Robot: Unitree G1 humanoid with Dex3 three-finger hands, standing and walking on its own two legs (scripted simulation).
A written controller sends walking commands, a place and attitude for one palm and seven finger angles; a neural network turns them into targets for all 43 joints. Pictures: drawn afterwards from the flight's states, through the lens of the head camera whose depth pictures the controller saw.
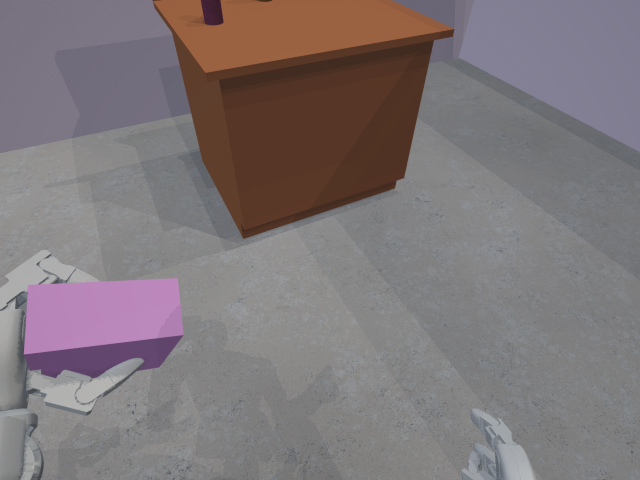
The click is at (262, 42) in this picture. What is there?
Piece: table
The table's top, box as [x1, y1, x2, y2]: [153, 0, 453, 81]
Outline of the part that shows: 153,1 158,13 207,81 452,36 453,32 452,28 391,0 272,0 268,2 261,2 257,0 220,0 223,22 219,25 207,25 204,23 200,0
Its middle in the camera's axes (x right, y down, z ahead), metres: -0.10 -0.85 +1.49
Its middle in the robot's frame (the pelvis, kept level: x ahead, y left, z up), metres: +1.68 +0.20 +0.00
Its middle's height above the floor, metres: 0.77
